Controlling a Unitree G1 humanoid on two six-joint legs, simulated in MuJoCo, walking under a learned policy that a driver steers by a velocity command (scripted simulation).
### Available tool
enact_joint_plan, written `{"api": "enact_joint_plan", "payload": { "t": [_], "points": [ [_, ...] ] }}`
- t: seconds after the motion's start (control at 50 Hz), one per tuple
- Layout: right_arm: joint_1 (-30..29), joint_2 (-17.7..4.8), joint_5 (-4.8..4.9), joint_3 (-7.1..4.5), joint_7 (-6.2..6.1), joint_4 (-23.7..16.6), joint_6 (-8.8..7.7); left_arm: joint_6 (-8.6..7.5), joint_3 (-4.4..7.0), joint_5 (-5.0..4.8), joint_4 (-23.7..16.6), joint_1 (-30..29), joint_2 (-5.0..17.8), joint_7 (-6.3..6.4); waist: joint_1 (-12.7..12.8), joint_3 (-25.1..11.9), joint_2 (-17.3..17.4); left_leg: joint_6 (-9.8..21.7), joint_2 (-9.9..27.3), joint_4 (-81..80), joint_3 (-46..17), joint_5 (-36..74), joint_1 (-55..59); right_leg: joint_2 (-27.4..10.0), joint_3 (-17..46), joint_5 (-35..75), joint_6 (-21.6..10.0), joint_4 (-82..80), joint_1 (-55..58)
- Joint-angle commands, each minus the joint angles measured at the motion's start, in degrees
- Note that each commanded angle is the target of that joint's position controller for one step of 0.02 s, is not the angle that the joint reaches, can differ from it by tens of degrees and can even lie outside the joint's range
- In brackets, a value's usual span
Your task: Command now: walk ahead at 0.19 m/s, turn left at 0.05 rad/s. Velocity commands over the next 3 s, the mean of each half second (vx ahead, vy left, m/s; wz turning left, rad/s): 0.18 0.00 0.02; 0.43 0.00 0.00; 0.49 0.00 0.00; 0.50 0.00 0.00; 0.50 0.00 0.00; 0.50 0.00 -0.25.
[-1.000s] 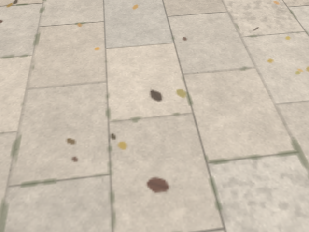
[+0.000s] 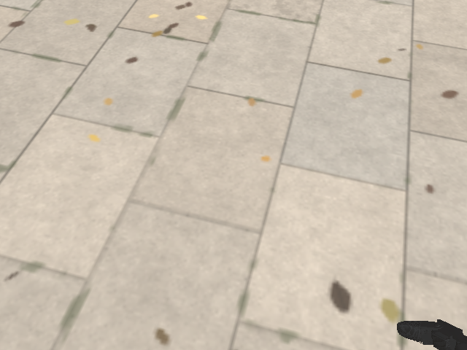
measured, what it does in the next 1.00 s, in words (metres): walks ahead: right foot, then right foot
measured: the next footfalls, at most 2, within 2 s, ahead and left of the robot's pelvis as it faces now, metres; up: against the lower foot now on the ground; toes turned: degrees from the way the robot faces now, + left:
right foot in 0.24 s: +0.13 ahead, -0.15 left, +0.00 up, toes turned +1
right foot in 0.90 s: +0.44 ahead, -0.16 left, +0.00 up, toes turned -2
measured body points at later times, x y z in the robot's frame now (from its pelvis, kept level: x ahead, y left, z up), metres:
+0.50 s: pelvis +0.11 +0.00 +0.00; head +0.11 +0.00 +0.45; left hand +0.18 +0.27 -0.13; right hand +0.20 -0.27 -0.12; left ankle +0.10 +0.09 -0.73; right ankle +0.09 -0.15 -0.73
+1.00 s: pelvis +0.33 -0.07 +0.00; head +0.36 -0.08 +0.45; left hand +0.50 +0.19 -0.10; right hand +0.34 -0.34 -0.14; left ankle +0.19 +0.08 -0.64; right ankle +0.40 -0.16 -0.73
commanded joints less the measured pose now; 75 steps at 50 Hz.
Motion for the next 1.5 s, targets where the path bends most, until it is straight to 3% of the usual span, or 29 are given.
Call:
{"api": "enact_joint_plan", "payload": {
  "t": [0.02, 0.12, 0.22, 0.26, 0.28, 0.32, 0.4, 0.44, 0.48, 0.52, 0.56, 0.66, 0.72, 0.8, 0.86, 0.88, 0.9, 0.92, 0.94, 0.96, 1.0, 1.04, 1.16, 1.34, 1.4, 1.44, 1.46, 1.48, 1.5],
  "points": [
    [6.62, -5.92, 0.30, -1.84, -0.13, -0.27, 0.31, 0.66, 1.53, 0.28, -3.49, -0.41, 6.50, 0.99, -4.08, -10.57, 4.06, 12.55, 16.24, -8.22, -16.76, 32.05, 23.48, -4.80, 1.85, 2.32, 1.24, 6.65, -17.46],
    [1.18, -6.07, -0.99, -2.11, -0.41, 2.01, 0.01, 3.00, 0.53, 1.13, -2.21, 0.85, 1.95, 2.08, -0.33, -10.11, 7.80, 11.74, 11.99, -12.64, -8.06, 27.84, 8.53, -4.18, -0.31, 11.98, 2.25, -12.69, 0.22],
    [1.44, -5.42, -0.12, -1.45, -0.94, 4.96, 1.29, 3.98, 0.96, 1.83, -2.33, -3.76, 2.91, 1.80, -0.80, -6.48, 6.15, 7.62, 9.59, -14.46, -8.84, -8.55, 3.13, -2.87, -1.17, 24.49, -0.48, -27.38, 9.00],
    [4.86, -3.34, -0.77, -0.56, -0.84, 7.02, 1.25, 3.77, 1.15, 2.49, -3.84, -5.99, 5.28, 2.12, -1.98, -3.01, 2.31, 2.44, 5.78, -12.24, -7.92, -19.15, 1.01, -7.38, 3.85, 29.45, -2.84, -33.92, 10.63],
    [8.36, -4.20, -0.67, -1.01, -0.91, 7.33, 1.25, 3.80, 2.27, 1.39, -3.41, -7.32, 9.42, 2.46, -5.35, -2.10, -4.52, 0.72, 1.83, -10.96, -4.71, -20.41, 1.62, -7.47, 3.33, 19.08, -4.89, -32.77, 7.01],
    [5.72, -6.54, 0.21, -1.77, -2.05, 7.34, 1.85, 3.38, 2.22, 0.92, -2.55, -6.60, 6.59, 2.13, -2.87, -0.10, -6.66, -0.22, -0.81, -4.28, -0.43, -23.14, 5.84, -5.66, 4.57, -3.41, -6.23, -37.84, -2.22],
    [7.39, -3.59, 0.84, -1.89, -1.90, 8.08, 0.40, 1.29, 2.62, -0.17, -1.51, -4.71, 7.31, 1.72, -3.04, 1.12, -12.50, 1.18, -1.86, 6.03, 2.48, -16.39, 2.93, -13.55, 16.58, -8.26, -10.98, -44.20, 0.35],
    [8.97, -3.28, 1.47, -2.09, -1.25, 8.85, -0.84, 0.93, 2.62, -0.72, -1.92, -6.82, 7.00, 1.61, -4.66, 1.18, -11.51, 3.17, -0.47, 2.21, 1.31, -14.69, 7.23, -14.00, 16.81, -3.85, -11.50, -43.69, -1.28],
    [13.56, -5.10, 1.56, -2.88, -1.02, 11.32, -1.34, 0.69, 2.01, -0.63, -3.49, -11.13, 4.45, 1.32, -7.13, 0.20, -6.30, 4.87, 2.07, -5.17, -2.97, -13.88, 16.52, -8.93, 9.33, 4.60, -8.13, -37.04, -6.29],
    [20.79, -11.75, 1.72, -4.84, -0.83, 13.39, -1.28, -1.04, 1.16, -0.26, -6.29, -14.38, 1.51, 1.35, -9.02, 0.48, 12.42, 11.83, 15.93, -17.64, -27.27, -22.10, 28.11, 0.55, -4.08, 10.10, -2.66, -14.84, -21.00],
    [23.09, -9.28, 0.78, -4.03, -0.89, 13.85, -2.08, -2.68, 2.19, -1.16, -6.77, -14.94, 4.85, 0.97, -9.07, 1.35, 9.33, 15.74, 21.58, -17.51, -33.90, -10.56, 35.57, -2.64, 1.35, 2.09, -3.87, 2.32, -34.19],
    [20.51, -5.80, 1.19, -2.59, -1.35, 13.67, -1.02, -3.18, 1.32, -0.71, -6.67, -17.74, 0.88, -1.54, -7.32, 0.84, 5.77, 9.85, 14.30, -19.86, -14.50, 7.37, 32.37, -6.05, -1.98, 17.18, -4.05, -6.06, -31.39],
    [20.17, -8.62, 1.19, -3.03, -2.06, 13.99, -0.49, -2.80, 0.13, -0.52, -7.88, -21.76, -1.67, -2.45, -7.79, 1.42, 6.32, 8.60, 10.85, -21.24, -7.25, 7.75, 23.70, -3.03, -5.11, 26.52, -2.24, -19.36, -19.74],
    [21.27, -10.44, 2.10, -3.72, -2.07, 15.71, -0.79, -2.19, 0.69, -1.02, -9.11, -23.70, 1.70, -2.50, -6.78, 3.08, 7.63, 7.63, 14.25, -22.24, -7.18, 7.49, 22.36, -2.15, -3.90, 31.58, -3.69, -25.75, -12.93],
    [19.30, -10.73, 2.16, -3.98, -2.15, 16.07, -0.46, -2.04, 2.50, -0.47, -7.13, -16.13, 5.22, -2.05, -1.24, -1.19, 6.79, 4.90, 13.71, -11.95, -3.90, 25.21, 24.62, -0.12, -5.05, 29.36, -6.98, -27.63, -1.78],
    [19.30, -9.69, 1.80, -3.60, -2.25, 15.99, -0.16, -1.83, 3.82, -0.52, -4.20, -7.25, 7.19, -1.62, 2.62, -6.13, 5.75, 3.44, 11.24, -1.69, -1.81, 28.77, 21.44, 0.75, -5.59, 28.38, -8.45, -27.44, 9.45],
    [19.82, -7.65, 0.58, -2.66, -2.40, 14.68, 0.07, -1.52, 5.04, -0.13, -2.10, 2.61, 10.91, -0.95, 5.93, -13.41, -1.17, 1.41, 7.96, 16.00, 0.50, 14.77, 10.57, -8.78, 5.56, 24.21, -11.56, -27.31, 24.75],
    [26.98, 0.85, 0.93, -0.42, -2.03, 13.96, -0.96, -1.38, 5.53, 0.33, -1.07, 5.62, 15.24, -1.32, 1.70, -21.18, -17.87, -1.79, -2.54, 36.34, -0.91, -22.32, -8.01, -21.96, 34.99, 7.69, -20.78, -37.49, 38.54],
    [23.24, -5.24, 2.38, -1.76, -1.78, 14.31, -2.11, -1.72, 4.08, -0.36, -1.54, 3.28, 9.82, -1.62, 3.14, -17.41, -12.48, -0.93, -0.33, 43.67, -7.63, -25.36, -14.49, -21.24, 40.82, -1.64, -19.59, -43.95, 34.77],
    [17.68, -8.76, 3.66, -2.81, -1.60, 12.52, -2.90, -2.14, 3.28, -0.37, -2.45, -1.92, 7.47, -1.58, 2.03, -8.86, -9.69, 0.48, 2.66, 44.67, -6.59, -20.27, -18.22, -19.72, 32.69, 0.67, -16.99, -44.59, 27.32],
    [14.15, -8.15, 2.32, -3.12, -2.27, 12.21, -3.04, -2.66, 2.52, 0.61, -3.51, -8.66, 4.70, -1.82, -1.46, -3.32, -3.88, 0.75, 7.31, 39.28, -5.31, -11.25, -13.35, -15.28, 20.46, 14.68, -15.07, -46.25, 13.75],
    [16.09, -6.08, 1.82, -3.15, -2.27, 12.94, -1.82, -3.13, 2.12, 1.28, -3.19, -10.19, 3.13, -1.91, -4.27, -3.37, -5.36, 0.52, 9.09, 35.66, -5.75, -8.04, -7.50, -12.73, 14.69, 19.97, -14.64, -48.91, 7.85],
    [6.50, -4.93, 0.79, -3.12, -2.17, 10.21, -0.66, -3.28, 2.71, 0.69, -0.36, -5.17, 6.04, -0.40, -3.17, 0.75, -2.09, -2.36, 9.58, 19.89, -4.68, 4.96, -14.27, -12.10, 7.68, 26.61, -15.62, -53.18, 7.21],
    [-9.13, -3.63, 1.75, -1.67, 0.38, 5.50, -2.06, -1.37, 2.93, -0.31, 4.32, 4.06, 7.36, 0.51, 1.61, 3.56, -1.85, -1.48, 5.77, 0.39, -1.82, 10.67, -13.18, -13.66, 2.51, 31.92, -13.65, -49.30, 17.61],
    [-7.45, -5.55, 1.92, -2.09, 1.10, 5.25, -2.48, -0.47, 3.45, -0.48, 4.67, 3.57, 8.49, 0.74, -0.64, 1.80, -3.65, 0.76, 4.04, -1.91, -0.72, 3.96, -8.33, -15.36, 2.82, 42.04, -12.37, -44.34, 21.69],
    [5.09, -9.24, 1.75, -4.11, 0.70, 8.97, -2.58, 0.14, 3.23, -0.33, 4.18, 1.68, 8.18, 0.79, -7.39, -6.08, -4.14, 3.62, 0.54, -3.69, 2.38, 3.25, 9.93, -11.82, -0.38, 59.40, -10.18, -29.99, 19.53],
    [16.28, -12.88, 1.10, -5.39, 0.13, 11.74, -2.50, 0.13, 2.29, 0.46, 2.87, 1.71, 6.33, 0.89, -11.51, -14.64, -0.96, 6.93, 7.31, -0.87, -4.87, 4.14, 28.44, -8.91, -2.45, 50.45, -8.30, -14.38, 8.78],
    [22.05, -18.00, 0.83, -6.69, 0.02, 13.45, -2.01, -1.11, 0.14, 0.72, 2.20, 8.31, -0.86, 0.18, -9.18, -22.84, 13.53, 16.13, 21.34, -4.94, -31.85, -7.73, 50.27, 1.68, -4.46, 20.46, -3.64, 7.82, -15.82],
    [21.86, -12.61, 1.23, -5.03, 0.10, 13.36, -1.91, -2.54, 0.84, -0.14, 3.01, 5.94, 2.47, -0.01, -10.57, -23.99, 12.53, 16.02, 22.67, -12.34, -42.06, -13.90, 50.16, 2.14, 4.01, -0.20, -4.36, 15.24, -22.77]
  ]
}}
